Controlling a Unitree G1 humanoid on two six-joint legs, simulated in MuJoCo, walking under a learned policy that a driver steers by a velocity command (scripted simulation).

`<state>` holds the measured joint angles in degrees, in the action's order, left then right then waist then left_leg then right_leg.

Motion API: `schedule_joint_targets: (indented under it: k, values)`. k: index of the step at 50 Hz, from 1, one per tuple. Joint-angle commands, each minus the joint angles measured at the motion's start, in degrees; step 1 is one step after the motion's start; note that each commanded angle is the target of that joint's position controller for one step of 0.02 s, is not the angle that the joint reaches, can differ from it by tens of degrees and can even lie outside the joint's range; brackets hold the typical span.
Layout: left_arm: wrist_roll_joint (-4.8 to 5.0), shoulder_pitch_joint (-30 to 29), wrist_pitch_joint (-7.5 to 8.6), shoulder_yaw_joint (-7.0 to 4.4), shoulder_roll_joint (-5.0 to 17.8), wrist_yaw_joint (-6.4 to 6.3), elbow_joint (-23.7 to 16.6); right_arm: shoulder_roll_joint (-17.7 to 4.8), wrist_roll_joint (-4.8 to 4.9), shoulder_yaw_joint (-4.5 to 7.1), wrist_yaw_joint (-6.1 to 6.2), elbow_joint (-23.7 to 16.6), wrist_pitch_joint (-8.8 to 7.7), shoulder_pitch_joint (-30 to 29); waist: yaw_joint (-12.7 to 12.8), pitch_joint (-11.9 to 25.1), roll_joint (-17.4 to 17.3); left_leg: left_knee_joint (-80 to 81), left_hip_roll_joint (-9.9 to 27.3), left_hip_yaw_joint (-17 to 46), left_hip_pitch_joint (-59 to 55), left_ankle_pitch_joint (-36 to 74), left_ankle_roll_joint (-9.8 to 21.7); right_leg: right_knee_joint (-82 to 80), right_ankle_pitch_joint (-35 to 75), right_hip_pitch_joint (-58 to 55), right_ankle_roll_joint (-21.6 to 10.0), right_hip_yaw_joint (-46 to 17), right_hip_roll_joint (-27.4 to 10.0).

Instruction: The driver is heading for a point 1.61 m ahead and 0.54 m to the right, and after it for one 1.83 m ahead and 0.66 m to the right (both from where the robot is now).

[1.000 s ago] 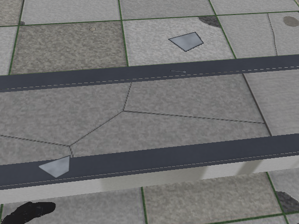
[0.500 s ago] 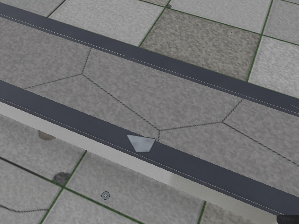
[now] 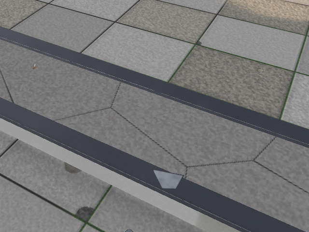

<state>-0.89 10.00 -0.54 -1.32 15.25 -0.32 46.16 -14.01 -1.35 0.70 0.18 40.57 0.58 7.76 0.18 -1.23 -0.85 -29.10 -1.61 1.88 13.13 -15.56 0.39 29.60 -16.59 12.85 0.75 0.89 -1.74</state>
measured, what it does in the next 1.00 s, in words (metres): walks ahead, turning right: left foot, then right foot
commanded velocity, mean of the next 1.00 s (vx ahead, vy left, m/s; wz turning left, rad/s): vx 0.78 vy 0.00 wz -0.64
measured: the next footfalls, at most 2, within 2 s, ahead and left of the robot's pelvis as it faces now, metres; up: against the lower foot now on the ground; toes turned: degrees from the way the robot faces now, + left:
left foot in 0.26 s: +0.10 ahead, +0.15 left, +0.00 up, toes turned -5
right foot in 0.68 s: +0.38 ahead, -0.12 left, +0.00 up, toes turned -30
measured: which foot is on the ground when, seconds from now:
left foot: down 0.00-0.02, up 0.04-0.24, down 0.26-0.68, up 0.70-1.00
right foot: down 0.00-0.26, up 0.28-0.66, down 0.68-1.00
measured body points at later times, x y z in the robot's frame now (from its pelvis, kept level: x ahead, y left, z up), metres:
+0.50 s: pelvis +0.16 +0.03 +0.00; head +0.18 +0.04 +0.45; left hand +0.41 +0.22 -0.10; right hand +0.09 -0.23 -0.12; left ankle +0.06 +0.15 -0.74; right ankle +0.21 -0.14 -0.64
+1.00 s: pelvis +0.50 -0.13 +0.01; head +0.52 -0.18 +0.46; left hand +0.60 +0.09 -0.12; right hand +0.63 -0.40 -0.01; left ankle +0.73 -0.13 -0.50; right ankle +0.35 -0.10 -0.73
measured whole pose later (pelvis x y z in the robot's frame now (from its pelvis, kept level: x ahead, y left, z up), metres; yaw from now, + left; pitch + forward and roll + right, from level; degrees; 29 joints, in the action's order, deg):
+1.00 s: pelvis +0.50 -0.13 +0.01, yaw -43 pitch +4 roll +5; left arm 2.3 30.6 1.5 1.5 9.5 -0.4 51.4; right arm -2.4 -1.9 -9.5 -0.1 21.8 -6.8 -1.0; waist 1.2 -1.3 2.8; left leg -92.2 4.7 -5.5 71.0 -16.4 -1.5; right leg 19.0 -13.4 2.0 -7.6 -11.9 1.7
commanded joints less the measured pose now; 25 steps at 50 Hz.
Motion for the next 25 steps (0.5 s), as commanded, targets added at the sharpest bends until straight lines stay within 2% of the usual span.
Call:
schedule_joint_targets:
  k: [1, 2, 3, 4, 5, 6, 8, 10, 11, 12, 13, 14, 15, 16, 17, 18, 20, 22, 25]
  values:
    - [0.93, 0.6, 1.62, -2.44, 10.2, -0.36, -2.1, -8.6, 0.83, 2.91, 1.08, -3.0, 0.02, -0.8, 0.5, 3.0, 8.0, -0.8, -0.3, -0.1, 1.2, -12.6, 1.3, -9.9, -17.0, 0.4, -4.3, -6.8, -4.2]
    - [1.34, 3.6, 1.84, -2.72, 11.0, -0.65, -1.5, -8.6, 1.28, 3.13, 0.95, -3.2, -0.33, -0.9, 1.5, 0.4, 9.5, -4.4, -0.7, -1.0, 7.7, -17.6, 1.5, -12.8, -28.8, -0.1, -6.4, -11.7, -7.3]
    - [1.61, 6.2, 2.16, -3.12, 12.2, -0.89, -0.7, -7.4, 2.18, 3.06, 0.60, -3.8, -1.25, -1.7, 2.3, -2.1, 13.0, -10.6, -1.1, -4.3, 12.4, -15.6, 1.3, -17.9, -37.0, -1.0, -9.9, -19.6, -13.1]
    - [2.08, 7.1, 2.57, -3.53, 13.3, -1.21, -0.4, -6.6, 2.97, 2.96, 0.24, -4.8, -2.46, -3.5, 3.0, -5.6, 14.8, -15.5, 1.2, -3.5, 16.2, -12.4, 1.7, -22.1, -37.9, -0.1, -13.3, -27.1, -18.5]
    - [2.19, 8.3, 3.16, -3.59, 13.2, -1.41, -0.2, -7.2, 3.08, 3.32, -0.06, -5.6, -3.72, -5.5, 3.8, -7.3, 13.5, -19.5, 3.4, -0.6, 20.0, -14.4, 2.2, -24.0, -34.1, -0.6, -15.2, -31.3, -20.7]
    - [2.25, 7.9, 3.78, -3.39, 12.4, -1.37, -0.5, -7.0, 3.02, 3.46, -0.44, -6.0, -4.93, -5.5, 3.3, -6.7, 11.5, -20.8, 4.6, 0.8, 22.7, -15.2, 2.7, -24.0, -29.9, -3.2, -15.5, -32.3, -20.7]
    - [3.11, 4.8, 4.12, -3.26, 11.9, -1.01, -1.9, -6.0, 3.12, 3.23, -1.37, -5.3, -6.81, -3.0, 0.9, -4.2, 9.0, -11.6, 4.5, 0.3, 17.4, -13.9, 2.8, -22.8, -21.2, -3.1, -13.6, -26.5, -16.5]
    - [3.54, 0.6, 3.61, -3.54, 12.4, -0.83, -3.5, -5.5, 2.59, 3.53, -1.72, -2.5, -7.80, 2.0, -2.6, -1.9, 8.6, 0.6, 0.6, -4.0, 2.2, -4.3, 1.3, -19.0, -12.5, 3.6, -11.4, -17.9, -9.3]
    - [3.32, -0.3, 3.22, -3.58, 12.1, -0.89, -4.2, -5.7, 2.41, 3.93, -1.66, -0.6, -7.92, 6.0, -4.7, -0.3, 7.2, 5.8, -1.1, -6.5, -6.1, 4.0, 0.2, -15.4, -10.4, 7.3, -10.6, -15.2, -6.9]
    - [2.87, -0.5, 3.30, -3.07, 10.0, -0.89, -5.1, -6.6, 2.53, 4.50, -1.26, 0.8, -7.67, 10.3, -6.5, 1.9, 5.2, 5.8, -0.7, -6.4, -15.8, 6.8, -0.7, -10.6, -7.8, 13.3, -9.2, -13.6, -4.7]
    - [2.31, -4.2, 3.91, -2.03, 6.3, -0.67, -7.1, -8.6, 2.80, 5.37, -0.54, 2.3, -7.49, 18.5, -10.9, 4.3, 1.0, 7.2, 4.7, -0.4, -27.1, 2.9, 0.0, 1.5, -5.1, 22.8, -6.2, -10.9, -0.9]
    - [1.53, -5.5, 4.99, -0.53, 0.9, -0.54, -10.0, -14.0, 1.85, 6.33, 0.27, 2.2, -7.30, 25.0, -12.1, 7.2, -12.4, 13.2, 18.6, 19.7, -34.7, -9.6, 3.3, 22.5, -10.1, 34.1, -3.4, -6.9, 3.1]
    - [4.27, -2.8, 5.91, -0.70, 3.0, -0.40, -12.1, -15.4, 0.59, 6.48, -0.08, 0.5, -7.63, 21.9, -8.9, 7.2, -14.8, 17.5, 26.9, 35.7, -30.0, -29.0, 10.2, 34.4, -10.5, 41.4, -3.7, -9.7, 0.0]
    - [5.27, -2.0, 5.91, -1.22, 5.3, -0.13, -11.2, -11.8, 1.15, 5.46, 0.02, -0.4, -7.96, 17.4, -7.1, 1.3, -10.0, 18.6, 26.4, 33.1, -27.9, -31.7, 10.6, 40.9, -5.8, 47.2, -4.0, -10.5, -3.1]
    - [4.52, -1.5, 5.71, -1.48, 5.8, 0.27, -10.5, -9.6, 1.21, 4.76, 0.08, -0.3, -8.08, 16.1, -6.3, -1.5, -7.4, 18.7, 23.9, 25.8, -25.7, -24.1, 9.1, 43.7, -1.1, 48.6, -4.0, -9.9, -4.0]
    - [3.67, -0.6, 5.42, -1.60, 5.4, 0.59, -9.7, -8.9, 0.66, 4.41, 0.06, -0.3, -7.96, 14.6, -5.0, -1.5, -5.0, 19.1, 21.7, 19.3, -23.5, -16.4, 7.6, 45.0, 2.0, 47.0, -3.8, -9.5, -5.1]
    - [3.45, -0.3, 4.41, -1.69, 4.6, 1.68, -9.4, -7.0, 0.30, 3.80, 0.18, 0.5, -7.76, 13.4, -3.6, -3.7, -4.1, 19.8, 17.9, 7.1, -18.4, -1.6, 4.9, 45.6, 7.2, 44.0, -3.2, -8.2, -6.5]
    - [3.77, -1.1, 3.50, -1.38, 3.1, 2.37, -10.5, -6.3, -0.02, 3.40, 0.39, 0.8, -7.97, 13.2, -3.1, -4.6, -3.2, 20.2, 15.7, -1.5, -14.2, 9.1, 4.0, 46.4, 11.3, 41.7, -2.1, -6.4, -6.1]
    - [3.45, -7.5, 3.23, -0.77, 2.2, 2.60, -14.2, -7.2, -0.21, 3.23, 1.18, 1.0, -7.93, 11.7, -3.2, -8.2, -2.0, 22.9, 12.7, -10.2, -7.6, 16.2, 3.3, 34.9, 15.8, 36.7, -1.0, -1.2, -4.5]
Velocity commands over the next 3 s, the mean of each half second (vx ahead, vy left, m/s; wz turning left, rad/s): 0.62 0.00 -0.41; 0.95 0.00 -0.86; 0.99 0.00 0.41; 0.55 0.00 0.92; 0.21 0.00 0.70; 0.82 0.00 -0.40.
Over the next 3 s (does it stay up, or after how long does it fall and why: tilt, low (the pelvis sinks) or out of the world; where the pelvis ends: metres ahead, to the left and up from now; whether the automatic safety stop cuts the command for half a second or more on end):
stays up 1.52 -0.50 0.15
